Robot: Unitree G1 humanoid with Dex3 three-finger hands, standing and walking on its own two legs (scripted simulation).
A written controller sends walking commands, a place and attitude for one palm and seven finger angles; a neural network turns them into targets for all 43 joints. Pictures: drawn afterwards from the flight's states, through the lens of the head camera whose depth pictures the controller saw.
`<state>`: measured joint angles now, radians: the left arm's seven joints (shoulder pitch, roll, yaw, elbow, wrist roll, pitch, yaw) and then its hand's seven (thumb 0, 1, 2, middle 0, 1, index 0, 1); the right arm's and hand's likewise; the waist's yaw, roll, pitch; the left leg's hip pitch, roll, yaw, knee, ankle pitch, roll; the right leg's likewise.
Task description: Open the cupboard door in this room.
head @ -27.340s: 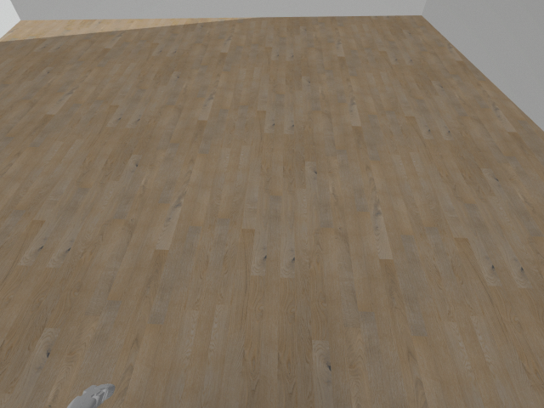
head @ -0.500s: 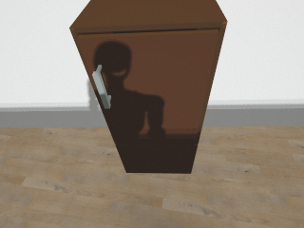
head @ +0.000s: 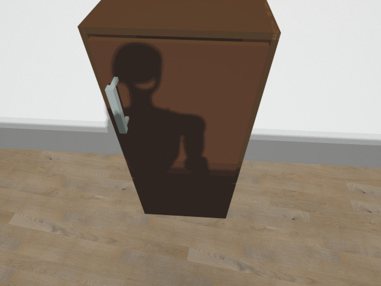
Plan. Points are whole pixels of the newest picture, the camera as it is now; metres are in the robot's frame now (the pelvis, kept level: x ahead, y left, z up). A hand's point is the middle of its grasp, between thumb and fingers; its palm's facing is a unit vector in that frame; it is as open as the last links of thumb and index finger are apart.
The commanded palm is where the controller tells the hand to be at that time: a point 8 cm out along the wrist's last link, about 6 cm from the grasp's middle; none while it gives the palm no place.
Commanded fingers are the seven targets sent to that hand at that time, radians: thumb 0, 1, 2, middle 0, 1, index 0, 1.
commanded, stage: come to a stop and stand still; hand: left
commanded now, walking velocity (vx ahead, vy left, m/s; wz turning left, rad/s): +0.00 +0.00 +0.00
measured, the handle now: (119, 106) +0.54 +0.23 +0.06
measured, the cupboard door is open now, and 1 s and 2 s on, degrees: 0 0 0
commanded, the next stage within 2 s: look again from close up in 0.12 s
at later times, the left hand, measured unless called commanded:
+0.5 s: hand out of the picture +0.02 +0.20 -0.17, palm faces +0.01 -0.98 -0.21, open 7.4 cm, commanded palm none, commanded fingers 0.00 0.90 0.90 -0.20 -0.30 -0.20 -0.30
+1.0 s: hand (88, 250) +0.19 +0.22 -0.01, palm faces +0.24 -0.97 -0.09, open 7.6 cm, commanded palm +0.10 +0.27 -0.05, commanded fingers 0.00 0.64 0.79 -0.22 -0.47 -0.22 -0.47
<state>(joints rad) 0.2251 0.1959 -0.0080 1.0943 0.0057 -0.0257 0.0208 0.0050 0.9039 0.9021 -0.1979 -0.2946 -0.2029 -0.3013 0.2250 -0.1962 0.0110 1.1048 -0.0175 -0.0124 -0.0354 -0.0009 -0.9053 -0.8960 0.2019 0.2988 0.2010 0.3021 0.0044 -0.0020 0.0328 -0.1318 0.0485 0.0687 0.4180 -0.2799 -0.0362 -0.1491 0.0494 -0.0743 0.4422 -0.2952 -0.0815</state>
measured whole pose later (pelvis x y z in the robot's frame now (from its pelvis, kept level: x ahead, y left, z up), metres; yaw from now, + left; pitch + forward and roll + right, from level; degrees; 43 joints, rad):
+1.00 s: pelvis -0.03 +0.03 -0.01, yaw +2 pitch +3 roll +1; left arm 0.31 0.15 0.10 0.26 -0.18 -0.24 0.00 0.01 0.83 0.87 -0.20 -0.34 -0.21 -0.35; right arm 0.24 -0.24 -0.02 0.80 0.02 -0.23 -0.07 0.01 -0.90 -0.90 0.20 0.30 0.20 0.30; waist -0.02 0.04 -0.04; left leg -0.32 0.00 0.04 0.58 -0.31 0.01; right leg -0.33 -0.01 -0.09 0.61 -0.33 -0.04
